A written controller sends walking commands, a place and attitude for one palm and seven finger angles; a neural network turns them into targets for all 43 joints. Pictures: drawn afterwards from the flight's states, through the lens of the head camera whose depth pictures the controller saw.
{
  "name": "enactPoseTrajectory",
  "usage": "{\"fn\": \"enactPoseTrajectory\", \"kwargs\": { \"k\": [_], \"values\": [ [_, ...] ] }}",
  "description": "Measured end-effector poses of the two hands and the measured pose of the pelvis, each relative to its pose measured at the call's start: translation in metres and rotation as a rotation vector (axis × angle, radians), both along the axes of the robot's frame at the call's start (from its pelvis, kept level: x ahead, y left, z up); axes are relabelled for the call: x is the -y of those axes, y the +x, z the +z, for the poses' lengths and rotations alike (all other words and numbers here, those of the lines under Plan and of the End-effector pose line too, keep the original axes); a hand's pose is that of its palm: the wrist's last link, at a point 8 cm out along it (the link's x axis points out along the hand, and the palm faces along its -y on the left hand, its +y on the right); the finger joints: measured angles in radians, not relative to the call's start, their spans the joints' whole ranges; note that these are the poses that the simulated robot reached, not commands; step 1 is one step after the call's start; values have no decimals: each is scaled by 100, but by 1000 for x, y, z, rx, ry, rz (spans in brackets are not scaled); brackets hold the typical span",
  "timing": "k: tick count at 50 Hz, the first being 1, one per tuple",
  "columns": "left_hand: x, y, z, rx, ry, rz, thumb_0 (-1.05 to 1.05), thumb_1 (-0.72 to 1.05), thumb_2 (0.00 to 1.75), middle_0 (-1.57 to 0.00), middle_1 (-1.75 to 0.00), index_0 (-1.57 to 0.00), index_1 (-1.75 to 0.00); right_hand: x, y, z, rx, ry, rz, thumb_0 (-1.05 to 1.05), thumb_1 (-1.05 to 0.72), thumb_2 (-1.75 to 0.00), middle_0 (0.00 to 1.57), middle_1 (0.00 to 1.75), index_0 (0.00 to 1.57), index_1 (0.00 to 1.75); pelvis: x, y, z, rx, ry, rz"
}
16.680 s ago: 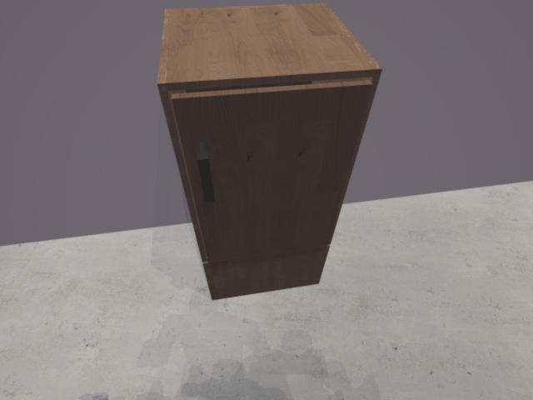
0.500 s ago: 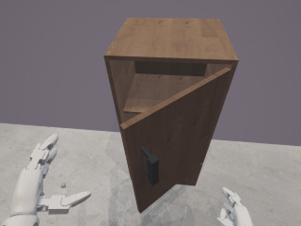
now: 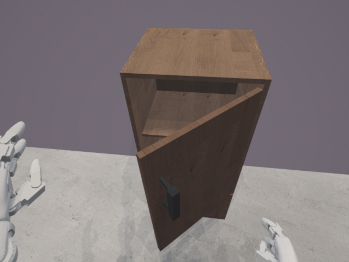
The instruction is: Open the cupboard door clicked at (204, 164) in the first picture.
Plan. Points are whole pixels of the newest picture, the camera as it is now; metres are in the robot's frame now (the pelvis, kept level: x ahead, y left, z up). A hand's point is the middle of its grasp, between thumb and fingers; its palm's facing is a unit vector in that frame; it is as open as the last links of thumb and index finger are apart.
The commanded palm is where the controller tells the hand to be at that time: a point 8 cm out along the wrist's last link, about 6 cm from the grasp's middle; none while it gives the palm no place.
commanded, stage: draw the hand back to the body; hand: left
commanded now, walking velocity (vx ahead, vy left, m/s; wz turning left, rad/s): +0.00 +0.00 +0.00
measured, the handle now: (169, 198) +0.29 +0.06 -0.03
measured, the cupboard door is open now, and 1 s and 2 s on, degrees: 44 44 44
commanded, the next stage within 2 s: step back with the hand held close in 0.26 s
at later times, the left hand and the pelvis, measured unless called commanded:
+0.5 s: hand (39, 185) +0.18 +0.26 +0.17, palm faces +0.46 -0.77 -0.44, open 7.4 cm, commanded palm +0.12 +0.29 +0.17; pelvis -0.02 -0.01 +0.00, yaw +0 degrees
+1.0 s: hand (4, 233) +0.11 +0.28 +0.15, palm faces +0.42 -0.76 -0.49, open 7.4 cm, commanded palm +0.05 +0.32 +0.17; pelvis -0.09 +0.02 -0.01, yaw +0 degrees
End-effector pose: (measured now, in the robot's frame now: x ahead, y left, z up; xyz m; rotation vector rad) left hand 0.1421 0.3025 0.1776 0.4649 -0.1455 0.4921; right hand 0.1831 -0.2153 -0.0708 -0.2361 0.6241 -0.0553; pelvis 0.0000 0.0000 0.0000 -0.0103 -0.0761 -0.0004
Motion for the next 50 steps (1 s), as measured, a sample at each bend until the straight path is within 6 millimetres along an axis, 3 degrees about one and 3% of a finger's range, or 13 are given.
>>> {"fn": "enactPoseTrajectory", "kwargs": {
  "k": [9,22,29,37,50],
  "values": [
    [12,-1,-5,-31,-12,-34,1,87,89,-21,-30,-21,-30,5,-7,-3,-18,3,-13,1,-91,-90,20,30,20,30,5,-2,1,8,2,-4],
    [11,-7,2,-2,14,-27,2,88,90,-21,-30,-21,-30,8,-16,-4,-27,13,-16,1,-91,-90,20,30,20,30,9,-10,2,7,-4,4],
    [7,-8,0,-52,77,-72,1,89,90,-21,-30,-21,-30,20,-30,-2,-67,-11,-77,1,-91,-90,20,30,20,30,3,-24,2,-51,-5,1],
    [3,-29,-4,-90,109,-121,1,88,90,-21,-30,-22,-30,26,-59,-2,-99,-45,-145,1,-91,-90,20,30,20,30,-6,-45,-1,-65,3,-7],
    [-10,-78,-4,11,137,-97,1,88,90,-21,-30,-22,-30,7,-109,-8,-83,-42,-113,1,-91,-90,20,30,20,30,-15,-92,-11,-62,-14,1]
  ]
}}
